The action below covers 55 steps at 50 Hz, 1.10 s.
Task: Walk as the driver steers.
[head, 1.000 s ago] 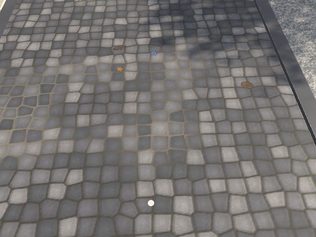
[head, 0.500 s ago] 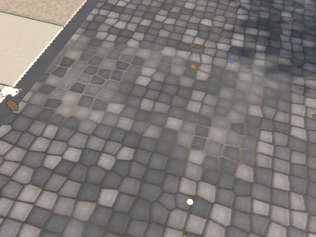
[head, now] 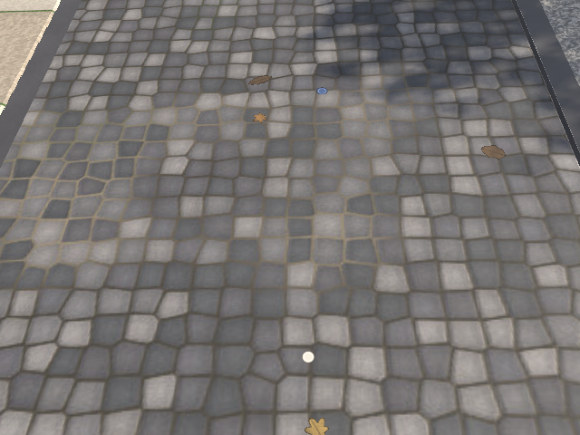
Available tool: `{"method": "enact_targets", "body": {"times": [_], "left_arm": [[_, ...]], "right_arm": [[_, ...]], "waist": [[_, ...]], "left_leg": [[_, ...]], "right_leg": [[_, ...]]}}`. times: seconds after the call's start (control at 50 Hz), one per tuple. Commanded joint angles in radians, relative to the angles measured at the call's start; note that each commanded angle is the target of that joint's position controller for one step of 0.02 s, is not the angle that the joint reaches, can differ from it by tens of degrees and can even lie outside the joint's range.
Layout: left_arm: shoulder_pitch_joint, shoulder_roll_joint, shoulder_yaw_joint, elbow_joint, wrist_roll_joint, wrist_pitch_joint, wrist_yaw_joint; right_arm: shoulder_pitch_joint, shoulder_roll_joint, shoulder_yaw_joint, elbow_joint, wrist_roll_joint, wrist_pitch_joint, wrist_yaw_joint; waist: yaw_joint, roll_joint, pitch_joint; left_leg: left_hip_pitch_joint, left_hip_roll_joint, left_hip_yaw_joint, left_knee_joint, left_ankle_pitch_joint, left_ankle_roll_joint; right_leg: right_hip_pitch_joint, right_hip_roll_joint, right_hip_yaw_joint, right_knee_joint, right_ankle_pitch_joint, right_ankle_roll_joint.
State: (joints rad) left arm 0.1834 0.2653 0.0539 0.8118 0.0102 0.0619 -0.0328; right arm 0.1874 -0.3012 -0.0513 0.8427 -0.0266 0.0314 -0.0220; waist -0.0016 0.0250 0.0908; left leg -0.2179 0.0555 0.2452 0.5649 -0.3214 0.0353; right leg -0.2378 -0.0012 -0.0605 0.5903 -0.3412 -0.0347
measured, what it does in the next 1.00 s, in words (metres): walks ahead: left foot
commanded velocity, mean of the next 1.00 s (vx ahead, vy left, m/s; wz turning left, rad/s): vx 0.26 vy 0.00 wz -0.01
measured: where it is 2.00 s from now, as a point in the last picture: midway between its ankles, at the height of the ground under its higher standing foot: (289, 304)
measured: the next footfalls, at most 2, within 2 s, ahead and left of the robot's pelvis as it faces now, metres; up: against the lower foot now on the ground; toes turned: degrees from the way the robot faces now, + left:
left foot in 0.62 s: +0.14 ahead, +0.08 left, +0.00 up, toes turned -8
right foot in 1.10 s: +0.51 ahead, -0.06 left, +0.00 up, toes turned +10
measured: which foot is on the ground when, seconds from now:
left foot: down 0.00-0.00, up 0.02-0.60, down 0.62-1.00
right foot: down 0.00-0.62, up 0.64-1.00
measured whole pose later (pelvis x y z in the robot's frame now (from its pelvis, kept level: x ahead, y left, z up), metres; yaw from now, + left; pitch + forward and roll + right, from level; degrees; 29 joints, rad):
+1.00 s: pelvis +0.25 +0.02 +0.01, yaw +5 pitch +3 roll -1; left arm 0.01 0.28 0.00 0.72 0.04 -0.03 -0.04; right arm 0.50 -0.24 -0.05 0.93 -0.01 -0.05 -0.01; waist -0.08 -0.04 0.04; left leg 0.07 -0.12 -0.21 0.23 -0.33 0.12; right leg -0.66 -0.02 0.00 0.70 -0.08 0.02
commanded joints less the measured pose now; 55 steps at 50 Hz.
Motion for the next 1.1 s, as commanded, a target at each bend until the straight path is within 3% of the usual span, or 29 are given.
{"method": "enact_targets", "body": {"times": [0.02, 0.04, 0.06, 0.08, 0.1, 0.12, 0.14, 0.2, 0.26, 0.32, 0.34, 0.4, 0.48, 0.54, 0.6, 0.62, 0.64, 0.66, 0.68, 0.7, 0.72, 0.76, 0.82, 0.96, 1.0, 1.04, 1.06, 1.08, 1.1], "left_arm": [[0.098, 0.258, 0.059, -0.061, 0.015, -0.039, 0.019], [0.166, 0.291, 0.073, -0.042, 0.006, -0.038, 0.018], [0.146, 0.248, 0.064, -0.042, -0.002, -0.036, 0.022], [0.075, 0.2, 0.051, -0.055, -0.008, -0.032, 0.028], [0.007, 0.174, 0.042, -0.074, -0.008, -0.028, 0.034], [-0.014, 0.157, 0.037, -0.084, -0.012, -0.028, 0.039], [-0.005, 0.151, 0.034, -0.086, -0.012, -0.03, 0.038], [0.04, 0.177, 0.042, -0.076, -0.011, -0.04, 0.032], [0.066, 0.186, 0.046, -0.074, -0.006, -0.039, 0.034], [0.098, 0.181, 0.045, -0.07, 0.007, -0.038, 0.032], [0.102, 0.17, 0.04, -0.067, 0.012, -0.041, 0.031], [0.134, 0.152, 0.027, -0.037, 0.022, -0.06, 0.034], [0.153, 0.175, 0.029, -0.013, 0.026, -0.088, 0.035], [0.142, 0.18, 0.03, -0.006, 0.024, -0.104, 0.037], [0.09, 0.166, 0.025, -0.008, 0.013, -0.111, 0.036], [0.081, 0.126, 0.011, -0.014, 0.023, -0.119, 0.036], [0.048, 0.043, -0.015, -0.06, 0.021, -0.13, 0.026], [0.007, 0.112, 0.001, -0.085, 0.036, -0.134, 0.024], [0.016, 0.139, 0.007, -0.075, 0.047, -0.134, 0.018], [0.014, 0.134, 0.004, -0.063, 0.04, -0.14, 0.007], [0.015, 0.126, 0.002, -0.058, 0.033, -0.143, 0.002], [0.003, 0.116, -0.004, -0.055, 0.048, -0.131, -0.005], [-0.055, 0.096, -0.014, -0.083, 0.046, -0.111, -0.007], [-0.319, 0.066, -0.046, -0.19, 0.025, -0.114, -0.012], [-0.327, 0.083, -0.046, -0.206, 0.017, -0.118, -0.006], [-0.204, 0.12, -0.034, -0.176, 0.014, -0.122, 0.01], [-0.08, 0.156, -0.019, -0.136, 0.012, -0.127, 0.023], [0.076, 0.18, -0.008, -0.098, 0.013, -0.138, 0.039], [0.224, 0.24, 0.011, -0.088, 0.039, -0.147, 0.059]], "right_arm": [[0.014, -0.047, -0.015, -0.094, -0.002, 0.001, 0.012], [-0.084, -0.072, -0.015, -0.125, -0.002, 0.019, -0.004], [-0.066, -0.081, -0.017, -0.115, 0.006, 0.028, -0.006], [-0.046, -0.084, -0.018, -0.1, 0.016, 0.025, -0.003], [-0.034, -0.096, -0.022, -0.091, 0.012, 0.016, -0.001], [-0.017, -0.109, -0.027, -0.082, -0.005, 0.014, 0.003], [0.0, -0.109, -0.028, -0.075, -0.01, 0.014, 0.008], [-0.004, -0.091, -0.026, -0.086, 0.003, 0.022, 0.011], [-0.03, -0.088, -0.026, -0.102, 0.003, 0.029, 0.006], [-0.045, -0.097, -0.027, -0.108, -0.009, 0.02, 0.016], [-0.049, -0.093, -0.025, -0.105, -0.011, 0.015, 0.022], [-0.069, -0.064, -0.014, -0.099, -0.013, -0.011, 0.035], [-0.088, -0.07, -0.008, -0.103, -0.004, -0.034, 0.047], [-0.069, -0.067, -0.004, -0.103, 0.005, -0.046, 0.053], [0.085, -0.051, -0.003, -0.048, 0.005, -0.062, 0.048], [0.194, -0.083, -0.015, -0.01, 0.003, -0.073, 0.04], [0.312, -0.185, -0.037, -0.001, -0.009, -0.084, 0.03], [0.325, -0.223, -0.049, 0.011, 0.01, -0.083, 0.041], [0.263, -0.18, -0.042, -0.003, 0.013, -0.082, 0.047], [0.212, -0.141, -0.034, -0.019, 0.014, -0.087, 0.051], [0.19, -0.123, -0.03, -0.025, 0.013, -0.091, 0.048], [0.206, -0.099, -0.024, -0.013, 0.021, -0.1, 0.038], [0.276, -0.1, -0.029, 0.018, 0.033, -0.103, 0.03], [0.37, -0.103, -0.033, 0.052, 0.021, -0.087, 0.011], [0.355, -0.115, -0.036, 0.051, 0.018, -0.087, 0.004], [0.281, -0.133, -0.04, 0.033, 0.017, -0.092, 0.002], [0.262, -0.143, -0.042, 0.027, 0.016, -0.096, 0.007], [0.229, -0.151, -0.044, 0.019, 0.023, -0.103, 0.016], [0.238, -0.091, -0.03, -0.01, 0.031, -0.114, 0.023]], "waist": [[0.024, -0.333, -0.124], [0.085, -0.252, -0.104], [0.051, -0.15, -0.085], [0.02, -0.112, -0.053], [-0.006, -0.11, -0.047], [-0.009, -0.131, -0.064], [-0.008, -0.126, -0.099], [0.002, -0.097, -0.121], [0.02, -0.128, -0.101], [0.04, -0.148, -0.109], [0.047, -0.161, -0.098], [0.062, -0.147, -0.071], [0.07, -0.126, -0.04], [0.05, -0.112, -0.01], [-0.044, -0.053, -0.012], [-0.087, 0.018, -0.042], [-0.122, 0.234, -0.099], [-0.102, 0.205, -0.027], [-0.054, 0.074, 0.028], [-0.034, 0.03, 0.031], [-0.02, 0.023, 0.018], [-0.014, 0.05, -0.017], [-0.021, 0.044, -0.046], [-0.093, 0.066, -0.012], [-0.082, 0.077, -0.02], [-0.009, 0.08, -0.067], [0.038, 0.07, -0.137], [0.121, 0.051, -0.213], [0.157, -0.049, -0.343]], "left_leg": [[-0.295, 0.031, -0.035, 0.319, -0.201, -0.049], [-0.339, -0.066, -0.193, 0.478, -0.349, -0.057], [-0.354, -0.035, -0.25, 0.551, -0.285, -0.058], [-0.355, -0.02, -0.27, 0.548, -0.186, -0.055], [-0.36, -0.013, -0.277, 0.518, -0.114, -0.054], [-0.354, -0.019, -0.269, 0.528, -0.073, -0.06], [-0.34, -0.028, -0.268, 0.547, -0.053, -0.067], [-0.351, -0.033, -0.278, 0.521, -0.033, -0.085], [-0.371, -0.036, -0.285, 0.447, -0.039, -0.093], [-0.379, -0.036, -0.278, 0.359, -0.045, -0.091], [-0.378, -0.034, -0.268, 0.328, -0.042, -0.088], [-0.333, -0.025, -0.249, 0.231, -0.022, -0.067], [-0.289, -0.029, -0.242, 0.15, -0.04, -0.015], [-0.206, -0.039, -0.237, 0.082, -0.053, 0.027], [0.119, -0.093, -0.2, -0.118, 0.019, 0.06], [0.274, -0.054, -0.299, -0.175, -0.042, 0.073], [0.398, 0.201, -0.725, -0.36, -0.318, 0.151], [0.363, 0.304, -1.029, -0.452, -0.388, 0.236], [0.304, 0.284, -0.948, -0.417, -0.343, 0.251], [0.265, 0.225, -0.843, -0.401, -0.225, 0.233], [0.25, 0.173, -0.748, -0.405, -0.091, 0.206], [0.248, 0.108, -0.637, -0.399, 0.179, 0.181], [0.255, 0.077, -0.569, -0.362, 0.485, 0.18], [0.231, 0.038, -0.569, -0.322, 0.682, 0.155], [0.237, 0.06, -0.597, -0.305, 0.74, 0.142], [0.189, 0.049, -0.589, -0.217, 0.894, 0.098], [0.182, 0.029, -0.584, -0.088, 0.989, 0.078], [0.111, -0.011, -0.559, 0.105, 0.923, 0.059], [-0.015, -0.067, -0.514, 0.356, 0.595, 0.056]], "right_leg": [[0.247, -0.324, 0.515, -0.333, 0.37, -0.131], [0.158, -0.397, 0.579, -0.306, 0.59, -0.272], [0.157, -0.347, 0.485, -0.287, 0.59, -0.283], [0.13, -0.278, 0.406, -0.295, 0.522, -0.249], [0.141, -0.214, 0.362, -0.297, 0.466, -0.203], [0.161, -0.185, 0.338, -0.288, 0.526, -0.192], [0.182, -0.172, 0.326, -0.277, 0.584, -0.191], [0.208, -0.165, 0.344, -0.269, 0.583, -0.188], [0.203, -0.155, 0.39, -0.277, 0.483, -0.19], [0.196, -0.147, 0.474, -0.365, -0.031, -0.216], [0.188, -0.153, 0.491, -0.392, -0.121, -0.22], [0.169, -0.169, 0.482, -0.424, -0.142, -0.217], [0.147, -0.204, 0.467, -0.432, -0.177, -0.22], [0.09, -0.225, 0.434, -0.435, -0.193, -0.211], [-0.094, -0.169, 0.303, -0.325, -0.151, -0.158], [-0.186, -0.112, 0.223, -0.164, -0.073, -0.127], [-0.343, 0.019, 0.055, 0.194, -0.062, -0.063], [-0.543, 0.094, 0.053, 0.351, -0.177, -0.043], [-0.558, 0.015, 0.117, 0.442, -0.115, -0.042], [-0.538, -0.018, 0.125, 0.453, -0.02, -0.033], [-0.509, -0.038, 0.117, 0.433, 0.041, -0.017], [-0.472, -0.046, 0.09, 0.411, 0.104, 0.02], [-0.496, -0.036, 0.051, 0.407, 0.143, 0.059], [-0.456, 0.018, 0.011, 0.101, 0.276, 0.066], [-0.375, 0.03, 0.025, 0.025, 0.299, 0.04], [-0.146, 0.063, 0.035, -0.049, 0.267, 0.003], [0.007, 0.08, 0.039, -0.061, 0.242, -0.017], [0.211, 0.032, 0.071, -0.114, 0.282, -0.041], [0.427, -0.18, 0.279, -0.137, 0.046, -0.077]]}}
Keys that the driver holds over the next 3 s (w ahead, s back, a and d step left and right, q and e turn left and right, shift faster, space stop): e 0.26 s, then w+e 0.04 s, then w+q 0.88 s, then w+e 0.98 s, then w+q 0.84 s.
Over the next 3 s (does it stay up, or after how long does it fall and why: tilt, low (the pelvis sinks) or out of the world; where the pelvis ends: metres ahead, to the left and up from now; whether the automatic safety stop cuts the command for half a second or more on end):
stays up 1.31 -0.01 0.01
